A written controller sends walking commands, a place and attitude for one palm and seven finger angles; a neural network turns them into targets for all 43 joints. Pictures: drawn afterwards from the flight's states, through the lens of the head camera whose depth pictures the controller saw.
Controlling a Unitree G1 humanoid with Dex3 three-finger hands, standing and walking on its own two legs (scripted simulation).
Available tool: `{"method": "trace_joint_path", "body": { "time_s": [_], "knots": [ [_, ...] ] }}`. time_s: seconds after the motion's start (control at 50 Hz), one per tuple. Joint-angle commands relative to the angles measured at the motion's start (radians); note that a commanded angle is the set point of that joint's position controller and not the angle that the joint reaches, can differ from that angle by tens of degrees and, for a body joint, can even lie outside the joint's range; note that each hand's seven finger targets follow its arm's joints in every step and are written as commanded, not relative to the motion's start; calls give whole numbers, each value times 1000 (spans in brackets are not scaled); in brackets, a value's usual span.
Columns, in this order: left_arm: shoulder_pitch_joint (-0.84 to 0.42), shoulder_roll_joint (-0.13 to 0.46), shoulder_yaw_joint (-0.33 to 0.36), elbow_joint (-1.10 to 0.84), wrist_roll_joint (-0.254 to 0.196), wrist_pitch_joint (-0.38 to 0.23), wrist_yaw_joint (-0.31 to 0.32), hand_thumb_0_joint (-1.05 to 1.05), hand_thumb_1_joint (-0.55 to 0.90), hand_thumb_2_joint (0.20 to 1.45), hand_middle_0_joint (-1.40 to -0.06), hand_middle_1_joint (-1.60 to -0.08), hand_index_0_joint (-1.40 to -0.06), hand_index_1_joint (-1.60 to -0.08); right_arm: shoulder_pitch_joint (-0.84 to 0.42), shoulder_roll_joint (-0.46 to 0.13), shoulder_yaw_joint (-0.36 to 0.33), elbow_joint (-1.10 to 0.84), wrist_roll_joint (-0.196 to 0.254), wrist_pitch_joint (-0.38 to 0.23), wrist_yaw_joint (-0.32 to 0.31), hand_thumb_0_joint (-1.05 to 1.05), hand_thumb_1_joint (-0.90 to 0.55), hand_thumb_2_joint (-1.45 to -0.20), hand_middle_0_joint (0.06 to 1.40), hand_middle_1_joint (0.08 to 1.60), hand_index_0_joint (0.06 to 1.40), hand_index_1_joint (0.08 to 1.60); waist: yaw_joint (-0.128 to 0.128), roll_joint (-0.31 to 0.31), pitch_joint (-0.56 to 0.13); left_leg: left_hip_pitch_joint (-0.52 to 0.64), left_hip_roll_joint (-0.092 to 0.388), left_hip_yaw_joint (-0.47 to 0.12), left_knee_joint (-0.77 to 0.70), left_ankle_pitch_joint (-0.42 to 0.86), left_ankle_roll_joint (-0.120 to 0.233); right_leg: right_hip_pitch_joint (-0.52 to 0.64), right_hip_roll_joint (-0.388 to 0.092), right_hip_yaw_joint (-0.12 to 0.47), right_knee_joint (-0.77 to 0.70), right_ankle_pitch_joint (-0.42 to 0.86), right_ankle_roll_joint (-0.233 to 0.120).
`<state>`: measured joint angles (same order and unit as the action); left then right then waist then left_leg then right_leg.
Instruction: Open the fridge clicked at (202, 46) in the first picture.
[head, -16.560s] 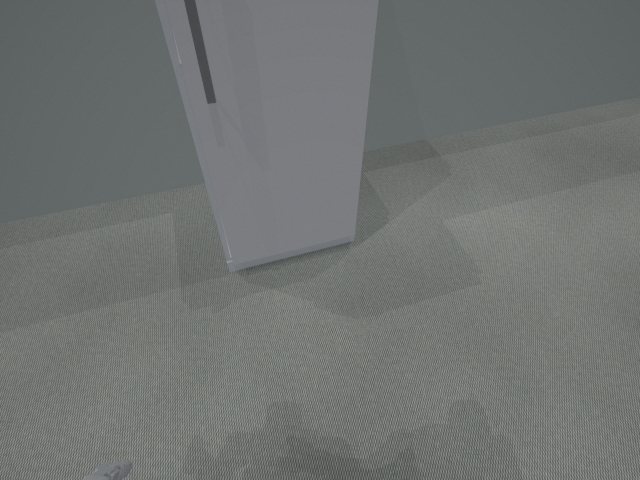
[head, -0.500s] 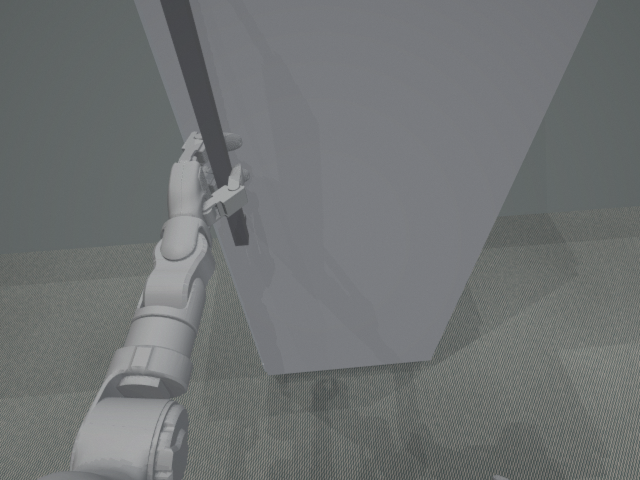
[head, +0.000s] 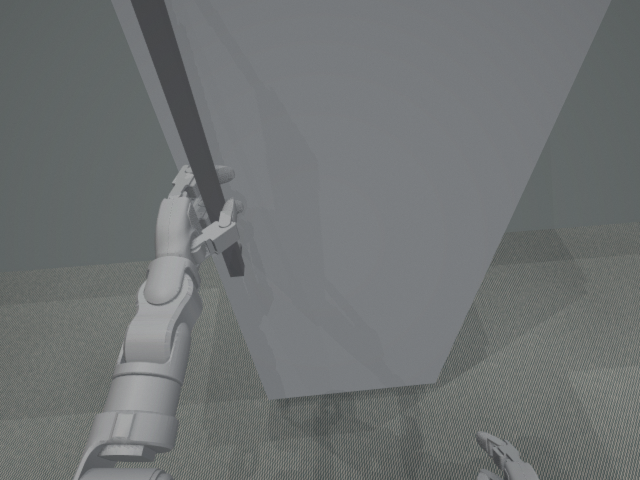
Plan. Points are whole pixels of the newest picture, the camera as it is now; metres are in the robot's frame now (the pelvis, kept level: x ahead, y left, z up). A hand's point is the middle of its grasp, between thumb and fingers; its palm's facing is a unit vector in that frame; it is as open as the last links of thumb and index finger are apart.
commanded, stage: pull the door a little, standing still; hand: left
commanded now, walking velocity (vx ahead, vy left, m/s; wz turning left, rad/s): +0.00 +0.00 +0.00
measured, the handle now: (200, 142) +0.44 +0.15 +0.22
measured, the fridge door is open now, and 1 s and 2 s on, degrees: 1 19 68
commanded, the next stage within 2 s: walk backward, drawing the door open in 0.06 s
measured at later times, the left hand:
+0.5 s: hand (232, 270) +0.32 +0.11 +0.14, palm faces +0.06 -0.98 -0.17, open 6.4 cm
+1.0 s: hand (268, 316) +0.27 +0.06 +0.13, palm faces +0.49 -0.84 -0.24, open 6.4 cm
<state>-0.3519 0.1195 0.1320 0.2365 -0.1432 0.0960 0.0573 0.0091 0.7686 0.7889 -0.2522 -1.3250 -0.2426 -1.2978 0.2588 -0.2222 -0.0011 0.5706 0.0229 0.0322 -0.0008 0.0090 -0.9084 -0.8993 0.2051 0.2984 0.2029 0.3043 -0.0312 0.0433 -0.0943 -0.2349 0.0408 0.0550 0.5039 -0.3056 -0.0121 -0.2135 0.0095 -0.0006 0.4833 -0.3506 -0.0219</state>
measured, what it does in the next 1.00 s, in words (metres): steps to the right: left foot, then right foot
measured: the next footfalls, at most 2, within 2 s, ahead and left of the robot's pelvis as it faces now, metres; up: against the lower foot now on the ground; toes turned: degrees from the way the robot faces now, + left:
left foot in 0.36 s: +0.11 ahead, +0.10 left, +0.00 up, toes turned +1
right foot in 0.70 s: +0.30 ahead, -0.10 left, +0.00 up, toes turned +4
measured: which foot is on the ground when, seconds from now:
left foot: down 0.00-0.24, up 0.26-0.34, down 0.36-0.70, up 0.72-0.98, down 1.00-1.00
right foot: down 0.00-0.34, up 0.36-0.68, down 0.70-0.98, up 1.00-1.00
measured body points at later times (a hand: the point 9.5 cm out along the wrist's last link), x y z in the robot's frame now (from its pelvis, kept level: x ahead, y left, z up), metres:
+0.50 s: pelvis +0.09 -0.01 +0.01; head +0.14 -0.03 +0.45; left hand +0.31 +0.16 +0.15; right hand +0.31 -0.20 -0.09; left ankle +0.06 +0.10 -0.74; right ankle +0.08 -0.10 -0.66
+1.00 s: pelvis +0.08 -0.17 -0.01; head +0.07 -0.19 +0.44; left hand +0.24 +0.10 +0.14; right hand +0.27 -0.40 -0.10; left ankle +0.03 -0.08 -0.74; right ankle +0.25 -0.12 -0.73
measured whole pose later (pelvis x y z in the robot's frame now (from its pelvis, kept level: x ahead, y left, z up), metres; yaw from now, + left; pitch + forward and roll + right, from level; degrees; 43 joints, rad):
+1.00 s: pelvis +0.08 -0.17 -0.01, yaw +9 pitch -2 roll +4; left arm 0.45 0.19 0.18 -0.41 -0.04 -0.08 0.18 -0.06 0.70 0.81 -0.43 -1.38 -0.19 -1.38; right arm 0.21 -0.27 -0.02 0.55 0.00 0.05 -0.07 0.01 -0.91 -0.90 0.20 0.30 0.20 0.30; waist -0.04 -0.01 -0.01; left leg -0.16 -0.06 0.12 0.55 -0.47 0.04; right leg -0.42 0.07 -0.19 0.36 -0.04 0.06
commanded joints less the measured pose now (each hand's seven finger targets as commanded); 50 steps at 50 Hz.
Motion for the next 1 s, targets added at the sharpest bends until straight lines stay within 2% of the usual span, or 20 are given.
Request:
{"method": "trace_joint_path", "body": {
  "time_s": [0.0, 0.14, 0.16, 0.2, 0.26, 0.3, 0.32, 0.34, 0.38, 0.46, 0.6, 0.66, 0.7, 0.72, 0.74, 0.8, 0.9, 0.94, 0.96, 0.98],
  "knots": [
    [48, 97, -11, -528, -11, -40, -54, 0, 900, 900, -450, -1400, -450, -1400, -114, -94, -30, -206, 1, -26, -3, 0, -900, -900, 200, 300, 200, 300, 100, -117, -365, 79, -52, 23, 48, 689, 40, 322, -43, -42, 75, 1171, 40],
    [527, 48, -91, -1025, -22, -66, -34, 0, 900, 900, -450, -1400, -450, -1400, -158, -66, -19, -255, 2, -52, 26, 0, -900, -900, 200, 300, 200, 300, 102, -16, -168, 118, -15, -9, -23, 698, 33, 192, -9, -71, -28, 832, -5],
    [146, 330, 34, -832, 87, -133, 14, 0, 900, 900, -450, -1400, -450, -1400, -170, -149, -13, -200, -26, -47, -33, 0, -900, -900, 200, 300, 200, 300, 20, -59, -57, -13, -43, 28, 78, 726, 45, 236, -22, -39, 3, 1067, 10],
    [524, 157, -42, -733, 100, -182, 22, 0, 900, 900, -450, -1400, -450, -1400, -153, -103, -18, -234, -41, -54, -38, 0, -900, -900, 200, 300, 200, 300, 84, -234, -54, -486, -111, 21, 232, 283, 9, 636, -123, -30, 128, 1482, -24],
    [605, 141, -80, -856, 113, -279, 13, 0, 900, 900, -450, -1400, -450, -1400, -162, -59, -19, -239, -50, -88, -52, 0, -900, -900, 200, 300, 200, 300, 131, -201, 11, -623, -122, -18, 239, -3, 11, 619, -195, 13, 225, 1502, -58],
    [528, 79, -156, -962, 95, -303, -5, 0, 900, 900, -450, -1400, -450, -1400, -101, -62, -12, -211, -52, -107, -52, 0, -900, -900, 200, 300, 200, 300, 10, -27, -78, -61, -50, -36, -279, 491, 35, 209, -56, -120, 476, 1229, 49],
    [506, 84, -188, -999, 87, -290, -8, 0, 900, 900, -450, -1400, -450, -1400, -136, -101, -37, -197, -51, -89, -55, 0, -900, -900, 200, 300, 200, 300, -12, 194, -192, 481, 97, -173, -273, 1341, 93, -228, 78, -117, 719, 335, 73],
    [454, 61, -235, -1037, 126, -292, 3, 0, 900, 900, -450, -1400, -450, -1400, -134, -115, -53, -201, -52, -72, -20, 0, -900, -900, 200, 300, 200, 300, 7, 299, -304, 647, 220, -316, -66, 1728, 120, -354, 102, -34, 866, -249, 47],
    [545, 15, -263, -918, 155, -255, 17, 0, 900, 900, -450, -1400, -450, -1400, -102, -115, -59, -204, -46, -71, -2, 0, -900, -900, 200, 300, 200, 300, -35, 170, -148, 566, 202, -291, -76, 1452, 141, -436, 96, -31, 764, -288, 44],
    [634, 62, -222, -941, 146, -219, 28, 0, 900, 900, -450, -1400, -450, -1400, -131, -49, -21, -212, -35, -67, -37, 0, -900, -900, 200, 300, 200, 300, 14, -7, -91, 500, 199, -243, -16, 1223, 127, -497, 21, -27, 475, -76, 31],
    [666, 118, -122, -945, 108, -180, 37, 0, 900, 900, -450, -1400, -450, -1400, -251, -26, 12, -225, -43, -85, -78, 0, -900, -900, 200, 300, 200, 300, 46, 72, -4, -47, 274, -217, -60, 715, 134, 3, -35, 20, 284, 168, 43],
    [691, 124, -77, -920, 127, -173, 38, 0, 900, 900, -450, -1400, -450, -1400, -263, -17, 6, -218, -35, -83, -83, 0, -900, -900, 200, 300, 200, 300, 72, -203, 34, -163, 125, -121, 250, 250, 59, 104, -104, 34, 59, 441, 38],
    [743, 187, 4, -881, 134, -183, 35, 0, 900, 900, -450, -1400, -450, -1400, -213, -23, -8, -236, -46, -88, -83, 0, -900, -900, 200, 300, 200, 300, 54, -488, 9, -211, -145, -137, 677, -355, 8, -107, -361, 442, -191, 633, -6],
    [783, 202, 37, -803, 138, -177, 43, 0, 900, 900, -450, -1400, -450, -1400, -198, -28, 1, -221, -64, -90, -87, 0, -900, -900, 200, 300, 200, 300, 52, -325, 86, -211, -114, -173, 689, -297, 10, -171, -377, 427, -217, 558, -38],
    [755, 144, -16, -845, 142, -192, 41, 0, 900, 900, -450, -1400, -450, -1400, -168, -38, -20, -189, -47, -62, -62, 0, -900, -900, 200, 300, 200, 300, 24, -310, -22, -186, -127, -195, 734, -265, -5, -126, -373, 462, -273, 249, 57],
    [719, 185, 33, -907, 149, -258, 59, 0, 900, 900, -450, -1400, -450, -1400, -163, -28, -19, -137, -37, -27, -53, 0, -900, -900, 200, 300, 200, 300, 2, -213, -207, -91, -143, -70, 738, -104, -21, -65, -236, 211, -328, 80, 206],
    [720, 184, 15, -899, 134, -280, 93, 0, 900, 900, -450, -1400, -450, -1400, -198, -46, -11, -157, -24, -39, -79, 0, -900, -900, 200, 300, 200, 300, 7, -271, -118, 95, -182, 160, 222, -280, 20, -76, -121, -43, -450, -6, 166],
    [741, 196, 23, -913, 124, -294, 91, 0, 900, 900, -450, -1400, -450, -1400, -146, -68, -10, -159, -27, -42, -74, 0, -900, -900, 200, 300, 200, 300, -35, -51, -30, 100, -112, 126, -179, -157, 65, -33, -15, -151, -218, 69, 211],
    [771, 171, 0, -909, 120, -306, 81, 0, 900, 900, -450, -1400, -450, -1400, -137, -88, -8, -195, -35, -58, -67, 0, -900, -900, 200, 300, 200, 300, -50, 307, 23, -44, 115, -144, -446, -72, 145, 6, 78, -132, 304, 105, 212],
    [815, 231, 55, -900, 145, -311, 110, 0, 900, 900, -450, -1400, -450, -1400, -165, -62, -9, -254, -65, -80, -60, 0, -900, -900, 200, 300, 200, 300, -7, 352, 59, -329, 425, -563, -326, 31, 266, -47, -18, 151, 804, -112, 88]
  ]
}}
